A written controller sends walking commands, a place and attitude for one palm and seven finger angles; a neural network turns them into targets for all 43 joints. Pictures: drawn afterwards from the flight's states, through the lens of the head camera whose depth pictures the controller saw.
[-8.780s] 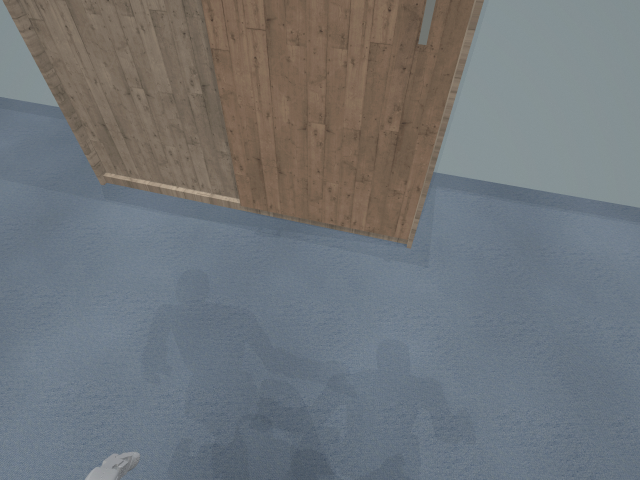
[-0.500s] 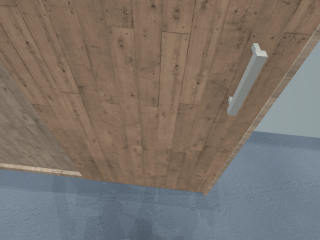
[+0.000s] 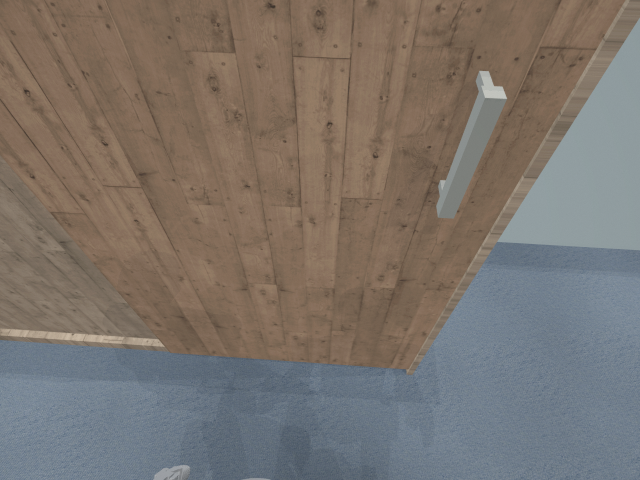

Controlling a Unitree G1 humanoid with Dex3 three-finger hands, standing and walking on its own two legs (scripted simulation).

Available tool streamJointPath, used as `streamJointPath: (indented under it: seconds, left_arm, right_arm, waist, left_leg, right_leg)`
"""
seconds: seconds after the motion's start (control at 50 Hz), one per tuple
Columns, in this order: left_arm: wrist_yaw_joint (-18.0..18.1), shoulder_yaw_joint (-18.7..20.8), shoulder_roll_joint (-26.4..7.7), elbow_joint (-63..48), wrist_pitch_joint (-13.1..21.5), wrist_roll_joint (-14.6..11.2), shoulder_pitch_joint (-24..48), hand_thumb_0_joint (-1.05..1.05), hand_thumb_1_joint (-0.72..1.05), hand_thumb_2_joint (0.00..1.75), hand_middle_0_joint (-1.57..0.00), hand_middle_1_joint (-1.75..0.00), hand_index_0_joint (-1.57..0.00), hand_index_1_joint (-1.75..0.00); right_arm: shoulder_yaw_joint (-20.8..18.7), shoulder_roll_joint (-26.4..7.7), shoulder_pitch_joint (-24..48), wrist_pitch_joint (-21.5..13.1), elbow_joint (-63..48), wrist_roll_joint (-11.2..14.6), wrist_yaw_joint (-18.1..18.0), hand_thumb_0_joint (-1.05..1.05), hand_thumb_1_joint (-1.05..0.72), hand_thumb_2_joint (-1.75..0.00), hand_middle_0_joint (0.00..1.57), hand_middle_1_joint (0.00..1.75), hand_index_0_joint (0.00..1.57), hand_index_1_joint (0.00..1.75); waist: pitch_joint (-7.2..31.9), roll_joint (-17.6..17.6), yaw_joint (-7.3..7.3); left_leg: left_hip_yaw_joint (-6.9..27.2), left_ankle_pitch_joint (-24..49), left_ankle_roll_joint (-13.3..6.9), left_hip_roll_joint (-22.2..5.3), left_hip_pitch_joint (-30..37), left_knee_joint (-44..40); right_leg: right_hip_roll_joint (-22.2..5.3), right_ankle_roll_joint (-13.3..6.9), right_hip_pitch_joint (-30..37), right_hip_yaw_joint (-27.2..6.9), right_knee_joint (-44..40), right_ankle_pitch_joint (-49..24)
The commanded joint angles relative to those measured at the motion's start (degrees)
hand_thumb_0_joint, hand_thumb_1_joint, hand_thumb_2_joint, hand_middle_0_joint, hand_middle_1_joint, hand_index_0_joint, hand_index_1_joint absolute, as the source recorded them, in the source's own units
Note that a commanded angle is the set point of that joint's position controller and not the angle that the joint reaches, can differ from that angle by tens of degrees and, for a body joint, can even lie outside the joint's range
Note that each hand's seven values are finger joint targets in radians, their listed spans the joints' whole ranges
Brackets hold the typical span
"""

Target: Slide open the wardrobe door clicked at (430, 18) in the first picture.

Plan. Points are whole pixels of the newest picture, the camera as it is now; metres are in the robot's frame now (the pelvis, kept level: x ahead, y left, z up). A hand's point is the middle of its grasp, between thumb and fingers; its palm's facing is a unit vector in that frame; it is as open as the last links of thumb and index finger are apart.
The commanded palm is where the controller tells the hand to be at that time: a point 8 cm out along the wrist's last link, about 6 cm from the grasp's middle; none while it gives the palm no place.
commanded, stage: come to a stop and stand still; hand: right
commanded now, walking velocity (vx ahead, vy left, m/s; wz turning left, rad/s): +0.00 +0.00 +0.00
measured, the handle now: (463, 151) +0.47 -0.14 +0.16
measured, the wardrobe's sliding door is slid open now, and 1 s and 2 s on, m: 0.00 0.00 0.00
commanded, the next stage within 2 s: look again from close up in 1.72 s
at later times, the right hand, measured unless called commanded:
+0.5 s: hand out of the picture -0.05 -0.13 -0.17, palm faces +0.04 +0.99 -0.16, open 7.3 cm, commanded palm none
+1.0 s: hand out of the picture -0.07 -0.15 -0.18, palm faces +0.02 +0.99 -0.16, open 7.3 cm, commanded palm none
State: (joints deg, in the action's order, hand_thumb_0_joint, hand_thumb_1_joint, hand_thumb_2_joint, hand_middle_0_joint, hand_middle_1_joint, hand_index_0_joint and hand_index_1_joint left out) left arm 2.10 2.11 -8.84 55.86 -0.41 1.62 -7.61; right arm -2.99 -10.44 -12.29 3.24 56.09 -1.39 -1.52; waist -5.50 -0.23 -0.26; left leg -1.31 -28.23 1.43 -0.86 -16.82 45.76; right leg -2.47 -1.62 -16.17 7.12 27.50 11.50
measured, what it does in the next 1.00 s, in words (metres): steps on the spot: left foot, then right foot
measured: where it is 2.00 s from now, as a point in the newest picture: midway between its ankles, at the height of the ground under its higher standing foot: outside the picture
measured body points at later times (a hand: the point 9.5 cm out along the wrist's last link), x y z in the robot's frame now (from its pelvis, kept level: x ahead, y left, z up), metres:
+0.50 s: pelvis -0.05 +0.04 +0.00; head -0.04 +0.03 +0.45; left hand -0.06 +0.25 -0.16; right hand -0.05 -0.18 -0.16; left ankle -0.05 +0.13 -0.74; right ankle -0.04 -0.10 -0.74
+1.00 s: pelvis -0.06 +0.01 +0.00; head -0.05 +0.00 +0.45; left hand -0.08 +0.22 -0.16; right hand -0.07 -0.20 -0.16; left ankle -0.04 +0.13 -0.74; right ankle -0.04 -0.10 -0.74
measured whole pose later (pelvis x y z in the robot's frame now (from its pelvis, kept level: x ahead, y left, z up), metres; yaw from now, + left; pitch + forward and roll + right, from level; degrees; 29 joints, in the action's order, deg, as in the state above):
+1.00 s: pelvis -0.06 +0.01 +0.00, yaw -1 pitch -1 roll +1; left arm 1.3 0.4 -7.1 62.0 0.6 1.3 -19.3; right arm 0.3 -7.7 -19.3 -0.5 61.4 -1.5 -1.6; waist -2.0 -0.4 1.2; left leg -3.3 -13.3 -0.1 -0.9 -12.2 26.5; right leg -0.6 -1.1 -14.1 3.0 27.8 12.7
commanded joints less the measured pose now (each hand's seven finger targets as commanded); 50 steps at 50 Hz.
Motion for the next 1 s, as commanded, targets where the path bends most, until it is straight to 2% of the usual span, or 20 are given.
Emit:
streamJointPath:
  seconds: [0.0,0.02,0.04,0.06,0.08,0.12,0.16,0.24,0.26,0.3,0.32,0.36,0.46,0.54,0.72,0.88,0.9,0.92,0.94,0.98]
  left_arm:
    - [0.19,2.87,-10.6,-0.23,-0.35,-0.42,-5.94,0.0,0.9,0.9,-0.2,-0.3,-0.2,-0.3]
    - [-0.02,2.77,-9.68,-0.22,-0.45,-0.79,-5.53,0.0,0.9,0.9,-0.2,-0.3,-0.2,-0.3]
    - [-0.29,2.41,-6.66,-0.54,-0.63,-1.25,-5.82,0.0,0.9,0.9,-0.2,-0.3,-0.2,-0.3]
    - [-0.61,1.44,-3.49,-1.7,-1.06,-1.28,-4.49,0.0,0.9,0.9,-0.2,-0.3,-0.2,-0.3]
    - [-0.86,1.31,-3.88,-2.01,-1.58,-1.1,-2.71,0.0,0.9,0.9,-0.2,-0.3,-0.2,-0.3]
    - [-1.06,1.18,-3.27,-0.58,-2.13,-0.73,-2.32,0.0,0.9,0.9,-0.2,-0.3,-0.2,-0.3]
    - [-1.02,0.87,-3.32,1.62,-1.79,-0.75,-4.62,0.0,0.9,0.9,-0.2,-0.3,-0.2,-0.3]
    - [-0.6,0.18,-2.4,4.44,-0.76,-1.0,-7.9,0.0,0.9,0.9,-0.2,-0.3,-0.2,-0.3]
    - [-0.4,-0.03,-2.67,5.35,-0.31,-0.99,-9.17,0.0,0.9,0.9,-0.2,-0.3,-0.2,-0.3]
    - [0.07,-0.34,-4.11,6.53,0.69,-0.88,-9.6,0.0,0.9,0.9,-0.2,-0.3,-0.2,-0.3]
    - [0.23,-0.43,-4.34,6.72,0.57,-0.87,-9.12,0.0,0.9,0.9,-0.2,-0.3,-0.2,-0.3]
    - [0.23,-0.91,-3.53,7.84,0.74,-0.96,-8.96,0.0,0.9,0.9,-0.2,-0.3,-0.2,-0.3]
    - [0.04,-1.02,-3.01,8.62,0.38,-0.86,-10.96,0.0,0.9,0.9,-0.2,-0.3,-0.2,-0.3]
    - [-0.13,-0.94,-2.58,8.92,0.25,-0.71,-12.92,0.0,0.9,0.9,-0.2,-0.3,-0.2,-0.3]
    - [-0.2,-1.03,-1.89,8.89,0.61,-0.75,-14.84,0.0,0.9,0.9,-0.2,-0.3,-0.2,-0.3]
    - [-0.08,-1.06,-2.23,8.53,1.29,-0.94,-15.15,0.0,0.9,0.9,-0.2,-0.3,-0.2,-0.3]
    - [-0.97,-0.53,-9.47,1.77,2.01,-0.35,-10.79,0.0,0.9,0.9,-0.2,-0.3,-0.2,-0.3]
    - [-0.45,0.56,-8.02,0.76,3.19,-0.23,-11.45,0.0,0.9,0.9,-0.2,-0.3,-0.2,-0.3]
    - [-0.16,0.54,-6.25,1.46,3.23,-0.24,-11.97,0.0,0.9,0.9,-0.2,-0.3,-0.2,-0.3]
    - [-0.08,0.32,-5.12,0.85,2.39,-0.37,-14.05,0.0,0.9,0.9,-0.2,-0.3,-0.2,-0.3]
  right_arm:
    - [-0.21,-2.75,-7.78,-1.83,-1.24,0.0,-0.11,0.0,-0.9,-0.9,0.2,0.3,0.2,0.3]
    - [-0.28,-3.23,-9.68,-2.13,-0.59,-0.17,-0.22,0.0,-0.9,-0.9,0.2,0.3,0.2,0.3]
    - [-0.55,-5.9,-9.5,-2.57,-0.61,-0.65,-0.53,0.0,-0.9,-0.9,0.2,0.3,0.2,0.3]
    - [-0.7,-8.85,-7.59,-2.76,-0.83,-0.67,-0.78,0.0,-0.9,-0.9,0.2,0.3,0.2,0.3]
    - [-0.13,-8.6,-5.82,-2.96,-1.49,-0.39,-0.78,0.0,-0.9,-0.9,0.2,0.3,0.2,0.3]
    - [-0.05,-7.15,-2.92,-3.34,-1.46,-0.42,-0.93,0.0,-0.9,-0.9,0.2,0.3,0.2,0.3]
    - [0.46,-5.83,-2.83,-3.71,-0.71,0.0,-0.7,0.0,-0.9,-0.9,0.2,0.3,0.2,0.3]
    - [0.87,-5.31,-5.16,-4.22,1.32,0.42,-0.57,0.0,-0.9,-0.9,0.2,0.3,0.2,0.3]
    - [1.02,-4.83,-5.35,-4.21,2.09,0.66,-0.54,0.0,-0.9,-0.9,0.2,0.3,0.2,0.3]
    - [1.35,-3.27,-6.8,-4.19,2.94,0.83,-0.4,0.0,-0.9,-0.9,0.2,0.3,0.2,0.3]
    - [1.38,-3.04,-6.95,-4.09,3.26,0.83,-0.51,0.0,-0.9,-0.9,0.2,0.3,0.2,0.3]
    - [1.34,-4.06,-7.02,-3.94,5.02,0.98,-0.48,0.0,-0.9,-0.9,0.2,0.3,0.2,0.3]
    - [1.65,-3.42,-7.23,-3.74,5.92,0.89,-0.47,0.0,-0.9,-0.9,0.2,0.3,0.2,0.3]
    - [1.56,-2.88,-7.68,-3.72,5.98,0.74,-0.55,0.0,-0.9,-0.9,0.2,0.3,0.2,0.3]
    - [1.61,-1.87,-9.85,-3.93,6.23,0.62,-0.68,0.0,-0.9,-0.9,0.2,0.3,0.2,0.3]
    - [1.82,-1.18,-11.07,-4.15,6.63,0.53,-0.72,0.0,-0.9,-0.9,0.2,0.3,0.2,0.3]
    - [2.36,-11.5,-8.52,-5.64,1.86,-0.55,-0.62,0.0,-0.9,-0.9,0.2,0.3,0.2,0.3]
    - [1.16,-7.05,-8.49,-5.58,1.5,-0.03,-1.03,0.0,-0.9,-0.9,0.2,0.3,0.2,0.3]
    - [1.46,-5.13,-9.07,-5.58,2.07,-0.21,-1.19,0.0,-0.9,-0.9,0.2,0.3,0.2,0.3]
    - [1.96,-4.23,-9.53,-5.02,0.85,-0.15,-1.09,0.0,-0.9,-0.9,0.2,0.3,0.2,0.3]
  waist:
    - [10.44,8.01,0.26]
    - [10.41,4.85,-0.62]
    - [8.42,-4.33,-0.13]
    - [4.57,-14.32,0.25]
    - [3.78,-12.11,-0.32]
    - [0.72,-11.4,0.6]
    - [0.48,-8.96,1.32]
    - [2.64,-5.01,1.34]
    - [2.74,-2.6,1.51]
    - [3.71,1.48,0.09]
    - [2.86,0.56,-0.15]
    - [3.66,5.31,-0.29]
    - [0.36,0.69,-0.03]
    - [-1.08,-1.96,0.34]
    - [-1.5,-0.82,0.27]
    - [-0.11,1.32,0.06]
    - [-3.7,1.91,1.53]
    - [5.17,2.42,0.85]
    - [9.2,2.82,1.06]
    - [9.1,0.01,1.71]
  left_leg:
    - [-1.69,9.97,-0.33,-0.43,4.78,-16.49]
    - [-0.96,17.31,-0.23,-1.33,8.87,-24.72]
    - [6.55,23.78,-1.91,-7.24,10.88,-29.08]
    - [13.56,27.81,-5.37,-14.6,8.09,-30.08]
    - [13.49,22.57,-9.23,-17.26,1.97,-31.49]
    - [12.56,16.58,-9.81,-14.16,-2.3,-32.57]
    - [9.65,22.66,-9.55,-11.65,-0.2,-30.43]
    - [7.32,27.75,-7.88,-9.96,2.55,-26.41]
    - [6.81,26.58,-6.55,-9.02,1.7,-25.45]
    - [4.8,26.09,-3.65,-5.55,4.39,-24.84]
    - [5.17,24.58,-3.05,-5.42,4.97,-26.37]
    - [4.45,25.74,-2.88,-5.72,7.52,-25.57]
    - [5.28,12.97,-2.74,-5.22,5.79,-29.95]
    - [5.67,7.95,-2.65,-5.22,3.16,-31.44]
    - [5.08,8.39,-2.71,-5.11,1.92,-30.35]
    - [4.05,14.07,-2.59,-4.8,3.83,-27.89]
    - [3.81,18.08,-3.58,-3.96,2.99,-25.72]
    - [4.17,13.74,-3.81,-6.09,4.63,-22.46]
    - [4.68,14.38,-4.23,-6.24,5.24,-22.33]
    - [4.76,10.92,-4.15,-6.24,3.38,-23.06]
  right_leg:
    - [-12.85,-5.95,10.05,-10.64,-2.86,-24.69]
    - [-9.98,-3.39,6.87,-9.1,-0.1,-16.59]
    - [-5.06,-0.13,0.54,-5.76,4.47,-3.92]
    - [-0.29,2.34,-5.35,-2.31,6.28,11.15]
    - [-0.55,2.46,-2.76,-4.57,10.5,15.46]
    - [-1.19,2.09,-2.19,-6.32,14.38,13.71]
    - [-0.95,2.22,-2.03,-5.92,15.18,10.5]
    - [-1.14,2.92,3.9,-5.2,3.1,3.98]
    - [-1.89,2.64,6.85,-6.23,-1.42,-1.8]
    - [-5.43,1.6,8.01,-9.01,-4.5,-11.01]
    - [-5.44,1.84,6.76,-8.25,-4.45,-8.45]
    - [-4.67,1.88,6.21,-8.1,-5.32,-8.6]
    - [-3.54,1.93,3.97,-7.67,-7.97,1.34]
    - [-2.9,1.7,3.94,-7.31,-8.21,3.15]
    - [-2.91,1.26,2.82,-7.88,-8.88,3.93]
    - [-3.61,0.91,2.18,-9.1,-9.97,2.91]
    - [-0.57,1.54,1.71,-9.76,-6.3,-3.08]
    - [-2.86,0.79,1.54,-10.29,-2.63,0.39]
    - [-2.83,0.44,2.2,-10.44,-1.72,0.66]
    - [-2.18,0.41,1.24,-10.1,-0.26,3.33]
